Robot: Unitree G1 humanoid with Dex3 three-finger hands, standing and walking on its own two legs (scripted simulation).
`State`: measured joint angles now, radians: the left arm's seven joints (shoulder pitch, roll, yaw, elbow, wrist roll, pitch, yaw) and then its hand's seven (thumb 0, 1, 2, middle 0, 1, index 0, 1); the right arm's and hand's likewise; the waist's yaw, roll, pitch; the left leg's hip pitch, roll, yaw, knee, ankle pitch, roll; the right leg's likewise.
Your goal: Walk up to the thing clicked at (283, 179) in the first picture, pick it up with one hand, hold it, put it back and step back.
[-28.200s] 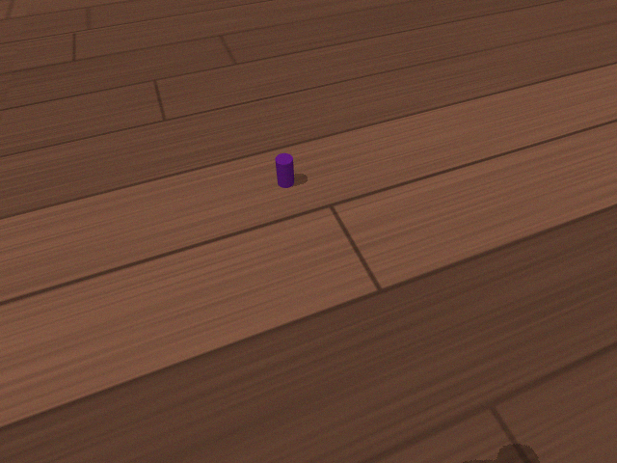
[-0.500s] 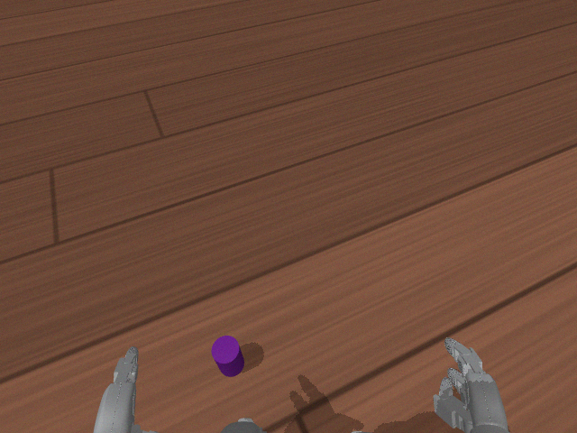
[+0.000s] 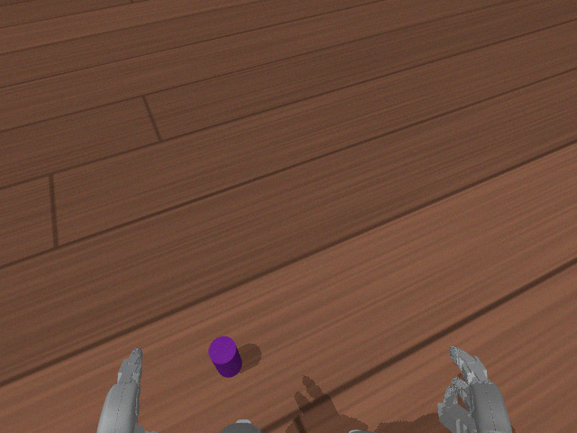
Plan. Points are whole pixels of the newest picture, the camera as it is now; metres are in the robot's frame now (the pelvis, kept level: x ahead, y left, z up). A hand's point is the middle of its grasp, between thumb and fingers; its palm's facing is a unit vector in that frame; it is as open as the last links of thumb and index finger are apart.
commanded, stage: home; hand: left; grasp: from the side
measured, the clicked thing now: (226, 357) +0.42 +0.22 -0.65
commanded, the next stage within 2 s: stand in 0.90 s
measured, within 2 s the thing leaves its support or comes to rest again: neither
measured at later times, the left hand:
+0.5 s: hand (162, 414) +0.17 +0.19 -0.05, palm faces +0.10 -0.96 -0.28, open 17.5 cm
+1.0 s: hand (160, 410) +0.17 +0.19 -0.05, palm faces +0.10 -0.96 -0.28, open 17.5 cm
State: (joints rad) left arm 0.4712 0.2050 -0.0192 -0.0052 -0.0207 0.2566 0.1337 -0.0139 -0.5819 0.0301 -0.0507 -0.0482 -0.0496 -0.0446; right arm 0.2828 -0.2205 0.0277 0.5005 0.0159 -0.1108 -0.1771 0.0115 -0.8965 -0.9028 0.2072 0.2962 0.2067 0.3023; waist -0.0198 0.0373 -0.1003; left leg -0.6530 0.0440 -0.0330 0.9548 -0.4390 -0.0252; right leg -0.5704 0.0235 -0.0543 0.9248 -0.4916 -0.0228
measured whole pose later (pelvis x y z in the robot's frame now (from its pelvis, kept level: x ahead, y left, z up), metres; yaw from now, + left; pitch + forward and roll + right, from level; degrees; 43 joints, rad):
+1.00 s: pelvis +0.00 +0.01 +0.00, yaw +0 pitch +8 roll -2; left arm 0.47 0.21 -0.02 -0.01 -0.02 0.25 0.13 -0.01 -0.54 0.05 -0.05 -0.06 -0.05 -0.05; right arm 0.28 -0.21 0.03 0.51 0.01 -0.13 -0.18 0.01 -0.90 -0.90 0.21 0.30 0.21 0.30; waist -0.02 0.03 -0.10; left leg -0.64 0.04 -0.02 0.96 -0.45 -0.01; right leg -0.56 0.02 -0.04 0.91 -0.49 -0.01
